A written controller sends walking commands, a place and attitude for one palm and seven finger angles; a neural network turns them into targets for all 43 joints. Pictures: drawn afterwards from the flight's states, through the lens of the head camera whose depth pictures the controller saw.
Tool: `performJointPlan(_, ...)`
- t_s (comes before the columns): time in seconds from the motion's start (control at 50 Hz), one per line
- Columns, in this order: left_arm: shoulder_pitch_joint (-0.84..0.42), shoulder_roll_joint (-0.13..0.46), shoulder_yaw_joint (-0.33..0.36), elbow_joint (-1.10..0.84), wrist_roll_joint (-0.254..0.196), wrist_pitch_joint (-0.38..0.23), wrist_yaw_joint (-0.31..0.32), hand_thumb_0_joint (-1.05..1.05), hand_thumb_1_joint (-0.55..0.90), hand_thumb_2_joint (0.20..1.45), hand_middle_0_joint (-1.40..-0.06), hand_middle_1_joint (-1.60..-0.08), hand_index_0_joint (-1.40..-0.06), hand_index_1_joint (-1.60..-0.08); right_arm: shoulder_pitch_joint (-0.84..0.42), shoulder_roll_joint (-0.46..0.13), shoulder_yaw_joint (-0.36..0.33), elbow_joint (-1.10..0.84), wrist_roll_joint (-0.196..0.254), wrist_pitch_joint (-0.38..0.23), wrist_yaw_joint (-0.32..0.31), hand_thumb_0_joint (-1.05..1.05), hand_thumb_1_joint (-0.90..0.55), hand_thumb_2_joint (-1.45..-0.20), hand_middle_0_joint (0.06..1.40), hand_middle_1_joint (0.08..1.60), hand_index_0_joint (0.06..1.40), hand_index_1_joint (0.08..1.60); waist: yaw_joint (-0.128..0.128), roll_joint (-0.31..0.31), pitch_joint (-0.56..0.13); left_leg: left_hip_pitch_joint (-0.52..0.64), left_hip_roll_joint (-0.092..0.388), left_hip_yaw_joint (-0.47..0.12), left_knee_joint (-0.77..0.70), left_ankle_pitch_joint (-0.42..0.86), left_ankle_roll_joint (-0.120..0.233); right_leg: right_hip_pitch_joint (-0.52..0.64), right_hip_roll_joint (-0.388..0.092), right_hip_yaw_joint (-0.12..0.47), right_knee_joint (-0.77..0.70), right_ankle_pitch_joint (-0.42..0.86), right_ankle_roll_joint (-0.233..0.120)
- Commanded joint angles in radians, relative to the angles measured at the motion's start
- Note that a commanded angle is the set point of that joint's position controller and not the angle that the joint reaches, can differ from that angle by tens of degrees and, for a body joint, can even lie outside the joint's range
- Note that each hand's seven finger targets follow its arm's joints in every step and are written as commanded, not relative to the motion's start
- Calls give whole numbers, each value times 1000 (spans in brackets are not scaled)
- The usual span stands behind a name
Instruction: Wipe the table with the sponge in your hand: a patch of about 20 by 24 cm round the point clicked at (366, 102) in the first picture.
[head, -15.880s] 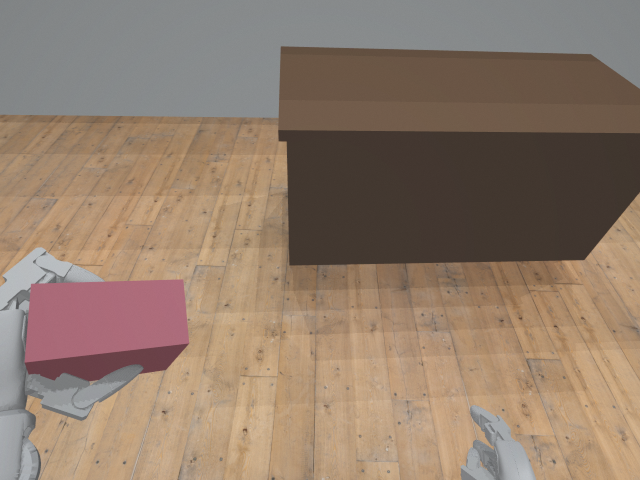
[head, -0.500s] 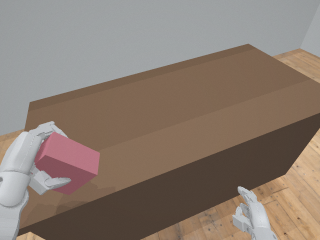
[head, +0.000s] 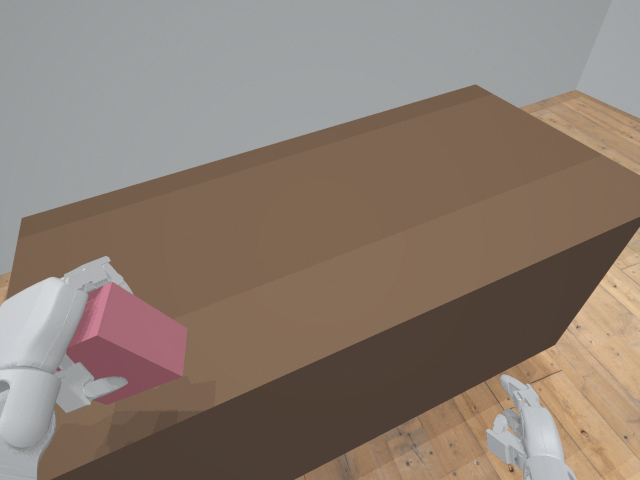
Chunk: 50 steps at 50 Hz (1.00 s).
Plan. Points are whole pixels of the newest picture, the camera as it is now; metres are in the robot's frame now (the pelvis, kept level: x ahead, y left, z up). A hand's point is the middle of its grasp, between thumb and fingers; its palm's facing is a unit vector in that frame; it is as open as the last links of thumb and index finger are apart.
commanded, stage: turn the palm down, sponge in hand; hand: left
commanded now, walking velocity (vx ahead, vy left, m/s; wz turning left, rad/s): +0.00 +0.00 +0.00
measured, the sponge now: (122, 354) +0.22 +0.26 +0.09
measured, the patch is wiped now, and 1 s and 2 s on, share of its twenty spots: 0.00 0.00 0.00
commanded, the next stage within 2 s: move the sponge above the wiping area in 1.02 s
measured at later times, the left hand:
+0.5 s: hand (43, 333) +0.22 +0.33 +0.13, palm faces +0.16 -0.11 -0.98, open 10.5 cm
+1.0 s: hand (8, 323) +0.22 +0.37 +0.14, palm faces +0.16 -0.06 -0.99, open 10.4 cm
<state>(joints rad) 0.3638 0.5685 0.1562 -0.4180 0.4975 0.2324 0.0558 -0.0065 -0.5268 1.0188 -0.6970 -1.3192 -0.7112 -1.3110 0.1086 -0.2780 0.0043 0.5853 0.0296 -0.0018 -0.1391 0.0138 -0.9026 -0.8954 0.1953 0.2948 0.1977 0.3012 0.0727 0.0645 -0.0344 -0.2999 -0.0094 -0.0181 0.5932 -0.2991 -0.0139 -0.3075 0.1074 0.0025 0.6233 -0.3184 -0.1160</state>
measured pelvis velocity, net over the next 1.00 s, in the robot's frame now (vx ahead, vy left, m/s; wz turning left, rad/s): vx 0.00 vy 0.06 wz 0.03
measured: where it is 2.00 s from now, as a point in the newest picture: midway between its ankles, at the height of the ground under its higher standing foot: outside the picture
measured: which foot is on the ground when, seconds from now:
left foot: down 0.00-1.00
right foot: down 0.00-1.00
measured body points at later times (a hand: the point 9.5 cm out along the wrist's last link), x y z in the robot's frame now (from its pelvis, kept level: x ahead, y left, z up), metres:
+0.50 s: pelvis -0.01 +0.04 +0.01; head -0.02 +0.00 +0.46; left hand +0.20 +0.33 +0.19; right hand +0.25 -0.14 -0.06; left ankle +0.01 +0.14 -0.73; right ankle +0.00 -0.04 -0.73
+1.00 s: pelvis +0.00 +0.06 +0.02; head -0.02 +0.02 +0.47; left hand +0.21 +0.36 +0.19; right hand +0.27 -0.11 -0.05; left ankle +0.01 +0.14 -0.73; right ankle +0.00 -0.04 -0.73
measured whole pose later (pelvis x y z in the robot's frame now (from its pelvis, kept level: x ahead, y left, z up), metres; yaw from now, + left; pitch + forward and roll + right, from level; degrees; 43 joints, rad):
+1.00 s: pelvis +0.00 +0.06 +0.02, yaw +1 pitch -3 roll +0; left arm 0.07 0.50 -0.03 -0.20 0.89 0.51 0.02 0.00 -0.53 1.02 -0.70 -1.31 -0.72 -1.30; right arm -0.05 -0.24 0.07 0.69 0.04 0.05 -0.05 0.01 -0.90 -0.90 0.20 0.30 0.20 0.30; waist 0.14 0.10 -0.01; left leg -0.16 -0.07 -0.02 0.41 -0.20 0.05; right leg -0.14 0.05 0.01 0.41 -0.22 -0.04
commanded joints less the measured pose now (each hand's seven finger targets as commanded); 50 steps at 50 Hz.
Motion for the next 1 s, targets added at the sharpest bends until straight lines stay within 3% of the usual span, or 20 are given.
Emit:
performJointPlan(0.0,-177,296,257,-143,73,69,101,0,100,1300,-1200,-1600,-1200,-1600,-198,-89,-15,-162,9,-29,9,0,-900,-900,200,300,200,300,46,19,-157,39,-29,-12,-23,244,47,97,-124,203,-147,292,75)
performJointPlan(0.02,-183,228,191,-111,72,104,95,0,100,1300,-1200,-1600,-1200,-1600,-204,-84,-13,-170,9,-20,11,0,-900,-900,200,300,200,300,38,-2,-150,31,-24,-6,-30,234,48,103,-126,178,-152,276,82)
performJointPlan(0.1,-270,235,122,-73,120,209,55,0,100,1300,-1200,-1600,-1200,-1600,-264,-93,10,-169,24,-5,10,0,-900,-900,200,300,200,300,32,-28,-123,44,-31,-13,-59,203,52,90,-120,193,-192,178,80)
performJointPlan(0.12,-263,172,50,-49,122,225,36,0,100,1300,-1200,-1600,-1200,-1600,-263,-87,12,-179,28,-4,10,0,-900,-900,200,300,200,300,14,-46,-96,46,-29,-11,-70,183,58,86,-117,163,-205,148,85)
performJointPlan(0.18,-321,161,-24,-70,179,231,-15,0,100,1300,-1200,-1600,-1200,-1600,-282,-85,20,-179,28,-13,2,0,-900,-900,200,300,200,300,4,-63,-108,79,-31,-25,-94,168,66,79,-116,161,-227,97,87)
performJointPlan(0.24,-386,163,-47,-104,246,192,-36,0,100,1300,-1200,-1600,-1200,-1600,-291,-71,27,-175,18,-31,-2,0,-900,-900,200,300,200,300,8,-39,-119,126,-30,-38,-115,171,73,73,-108,149,-238,70,75)
performJointPlan(0.3,-452,269,44,-168,322,137,-6,0,100,1300,-1200,-1600,-1200,-1600,-306,-73,26,-155,0,-40,1,0,-900,-900,200,300,200,300,40,21,-178,170,-30,-58,-135,197,68,103,-94,168,-238,69,51)
performJointPlan(0.36,-440,241,47,-95,383,124,36,0,100,1300,-1200,-1600,-1200,-1600,-303,-64,27,-126,-11,-38,18,0,-900,-900,200,300,200,300,60,89,-190,177,-24,-79,-162,237,52,120,-84,136,-227,114,33)
performJointPlan(0.4,-455,267,91,-97,392,145,68,0,100,1300,-1200,-1600,-1200,-1600,-318,-63,23,-114,-7,-33,31,0,-900,-900,200,300,200,300,77,104,-199,175,-18,-98,-178,250,45,155,-75,152,-221,130,17)
performJointPlan(0.42,-455,205,42,-39,391,173,70,0,100,1300,-1200,-1600,-1200,-1600,-334,-59,28,-114,-7,-28,36,0,-900,-900,200,300,200,300,75,68,-180,159,-20,-92,-181,254,43,153,-79,124,-224,141,22)
performJointPlan(0.52,-463,102,-74,58,368,297,25,0,100,1300,-1200,-1600,-1200,-1600,-392,-71,33,-103,15,-3,51,0,-900,-900,200,300,200,300,58,14,-118,148,-19,-85,-214,220,39,148,-83,107,-249,142,32)
performJointPlan(0.58,-460,54,-153,51,372,312,-27,0,100,1300,-1200,-1600,-1200,-1600,-389,-66,34,-111,24,2,52,0,-900,-900,200,300,200,300,38,-25,-119,152,-16,-96,-230,220,44,158,-89,91,-253,147,42)
performJointPlan(0.64,-478,68,-164,15,403,296,-58,0,100,1300,-1200,-1600,-1200,-1600,-386,-62,36,-118,20,-5,53,0,-900,-900,200,300,200,300,36,-13,-145,172,-16,-100,-228,230,55,169,-87,92,-244,153,39)
performJointPlan(0.7,-558,216,-55,-79,464,252,-52,0,100,1300,-1200,-1600,-1200,-1600,-399,-69,36,-112,1,-2,53,0,-900,-900,200,300,200,300,59,30,-215,199,-11,-123,-229,263,60,216,-74,134,-227,176,25)
performJointPlan(0.76,-560,226,-30,-63,506,202,-26,0,100,1300,-1200,-1600,-1200,-1600,-380,-59,38,-98,-14,-4,61,0,-900,-900,200,300,200,300,75,54,-233,228,-11,-140,-223,335,52,213,-75,123,-231,208,20)
performJointPlan(0.8,-548,267,35,-78,493,180,6,0,100,1300,-1200,-1600,-1200,-1600,-380,-61,32,-87,-12,-8,65,0,-900,-900,200,300,200,300,86,70,-217,225,-5,-153,-226,333,50,223,-63,160,-235,207,7)
performJointPlan(0.82,-544,200,-12,-36,486,188,9,0,100,1300,-1200,-1600,-1200,-1600,-383,-53,37,-87,-14,-10,69,0,-900,-900,200,300,200,300,83,56,-215,227,-11,-143,-222,350,48,211,-69,128,-236,224,10)
performJointPlan(0.9,-513,158,-27,22,431,244,20,0,100,1300,-1200,-1600,-1200,-1600,-407,-63,28,-70,6,-1,82,0,-900,-900,200,300,200,300,73,54,-148,218,-8,-137,-230,343,30,178,-73,147,-263,227,8)
performJointPlan(0.92,-493,91,-89,43,418,270,7,0,100,1300,-1200,-1600,-1200,-1600,-400,-63,28,-76,8,1,84,0,-900,-900,200,300,200,300,65,58,-160,210,-10,-119,-229,352,30,190,-79,109,-257,250,15)
performJointPlan(0.98,-495,82,-136,49,409,312,-37,0,100,1300,-1200,-1600,-1200,-1600,-414,-72,28,-83,19,13,86,0,-900,-900,200,300,200,300,52,16,-153,198,-13,-120,-238,350,26,195,-86,100,-259,264,25)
